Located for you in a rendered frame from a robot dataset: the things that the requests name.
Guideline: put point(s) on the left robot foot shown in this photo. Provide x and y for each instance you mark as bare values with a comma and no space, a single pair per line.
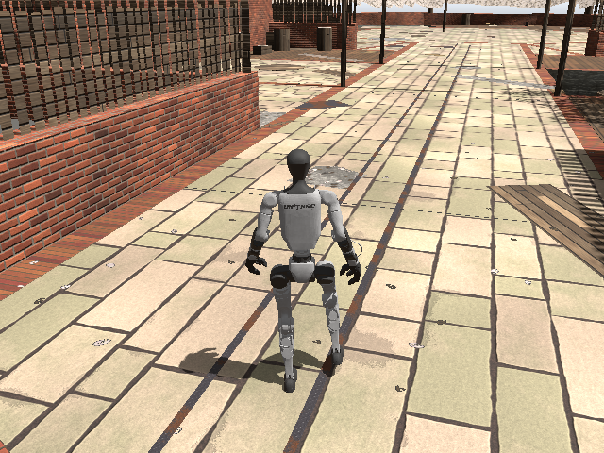
289,384

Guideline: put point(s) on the right robot forearm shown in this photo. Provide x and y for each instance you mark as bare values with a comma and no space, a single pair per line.
348,250

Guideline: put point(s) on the right robot foot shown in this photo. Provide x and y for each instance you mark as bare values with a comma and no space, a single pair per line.
337,358

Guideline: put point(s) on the robot left hand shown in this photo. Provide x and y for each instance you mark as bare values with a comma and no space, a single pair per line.
251,268

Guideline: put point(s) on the robot right hand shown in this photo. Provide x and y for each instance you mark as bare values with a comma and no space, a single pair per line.
356,270

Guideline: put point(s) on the left robot forearm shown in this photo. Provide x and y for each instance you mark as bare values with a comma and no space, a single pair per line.
255,247

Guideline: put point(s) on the right robot upper arm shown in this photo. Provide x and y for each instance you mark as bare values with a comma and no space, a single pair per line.
330,199

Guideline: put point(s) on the robot foot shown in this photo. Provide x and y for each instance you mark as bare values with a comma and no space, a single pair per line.
289,384
337,358

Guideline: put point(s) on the left robot upper arm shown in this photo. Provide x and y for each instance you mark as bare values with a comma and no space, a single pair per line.
269,201

